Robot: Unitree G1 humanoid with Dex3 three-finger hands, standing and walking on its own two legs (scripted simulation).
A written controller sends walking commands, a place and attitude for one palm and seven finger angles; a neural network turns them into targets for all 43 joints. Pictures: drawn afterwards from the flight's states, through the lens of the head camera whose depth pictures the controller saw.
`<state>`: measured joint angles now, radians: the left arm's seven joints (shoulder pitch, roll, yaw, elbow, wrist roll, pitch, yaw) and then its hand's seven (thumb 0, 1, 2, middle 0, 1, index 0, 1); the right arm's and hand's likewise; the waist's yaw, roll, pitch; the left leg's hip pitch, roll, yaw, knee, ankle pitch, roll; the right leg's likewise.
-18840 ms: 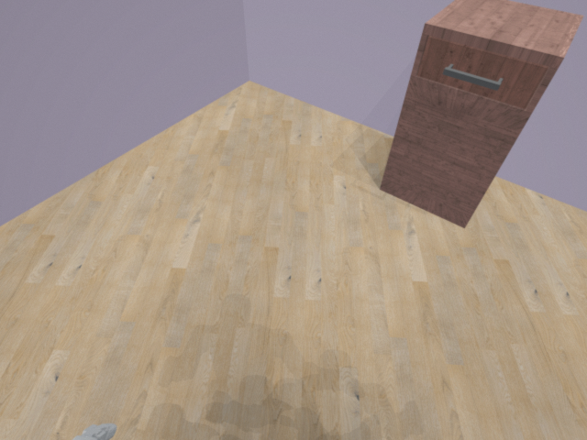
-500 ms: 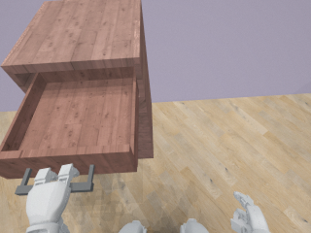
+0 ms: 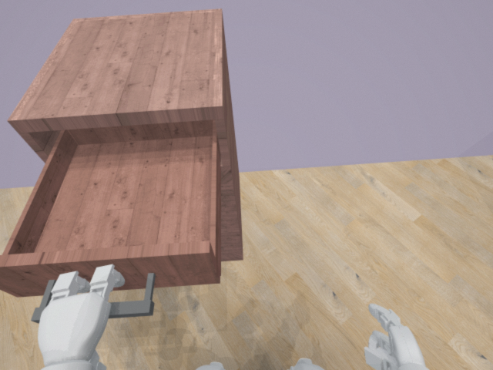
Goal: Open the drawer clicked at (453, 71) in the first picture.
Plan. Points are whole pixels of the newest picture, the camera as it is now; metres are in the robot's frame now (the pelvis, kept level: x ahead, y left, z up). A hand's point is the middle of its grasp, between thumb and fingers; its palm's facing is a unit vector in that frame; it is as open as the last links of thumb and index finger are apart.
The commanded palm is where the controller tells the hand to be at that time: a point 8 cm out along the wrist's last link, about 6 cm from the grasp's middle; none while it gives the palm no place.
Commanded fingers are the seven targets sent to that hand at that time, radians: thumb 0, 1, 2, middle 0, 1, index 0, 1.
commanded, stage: lift the hand off the handle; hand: left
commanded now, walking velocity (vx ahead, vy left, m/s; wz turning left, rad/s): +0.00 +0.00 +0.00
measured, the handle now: (97, 297) +0.23 +0.28 -0.03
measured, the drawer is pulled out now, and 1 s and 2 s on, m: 0.30 0.30 0.30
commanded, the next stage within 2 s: draw the hand back to the body in 1.94 s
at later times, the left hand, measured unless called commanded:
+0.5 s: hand (86, 320) +0.19 +0.26 +0.01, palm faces -0.02 -0.09 -1.00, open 13.6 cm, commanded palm +0.17 +0.25 +0.07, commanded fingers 0.00 -0.50 0.30 -0.30 -1.20 -0.30 -1.20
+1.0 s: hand (68, 318) +0.18 +0.26 +0.05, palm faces +0.01 -0.10 -0.99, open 13.8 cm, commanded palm +0.16 +0.26 +0.11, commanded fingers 0.00 -0.50 0.30 -0.30 -1.20 -0.30 -1.20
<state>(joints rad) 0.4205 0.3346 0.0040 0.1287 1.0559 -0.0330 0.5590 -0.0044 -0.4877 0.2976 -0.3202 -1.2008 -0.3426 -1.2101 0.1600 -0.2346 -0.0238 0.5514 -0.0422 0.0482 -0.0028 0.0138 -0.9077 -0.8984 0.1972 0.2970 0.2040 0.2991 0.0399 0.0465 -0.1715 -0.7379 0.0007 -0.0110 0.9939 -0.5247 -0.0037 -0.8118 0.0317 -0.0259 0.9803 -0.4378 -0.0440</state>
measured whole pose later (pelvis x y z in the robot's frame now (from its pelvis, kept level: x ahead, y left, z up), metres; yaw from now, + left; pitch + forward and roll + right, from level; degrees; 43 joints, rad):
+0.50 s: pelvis +0.01 +0.01 +0.02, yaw +0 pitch +13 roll +0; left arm 0.50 0.35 0.00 0.01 1.03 -0.05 0.50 -0.01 -0.49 0.30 -0.32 -1.20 -0.37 -1.21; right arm 0.16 -0.23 -0.02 0.54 -0.04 0.04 0.02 0.01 -0.91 -0.90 0.20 0.30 0.20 0.30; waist 0.06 0.05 -0.15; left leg -0.61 0.00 0.00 0.90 -0.50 0.01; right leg -0.69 0.03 -0.02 0.88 -0.42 -0.03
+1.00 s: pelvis +0.02 +0.01 +0.03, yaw +0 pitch +9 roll +0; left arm 0.56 0.37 0.01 -0.13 0.99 -0.02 0.40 -0.01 -0.49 0.30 -0.32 -1.20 -0.32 -1.20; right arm 0.16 -0.23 -0.02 0.53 -0.03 0.05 0.03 0.01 -0.91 -0.90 0.20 0.30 0.20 0.30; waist 0.08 0.06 -0.13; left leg -0.48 0.00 0.00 0.79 -0.46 0.01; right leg -0.56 0.03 -0.01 0.79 -0.38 -0.03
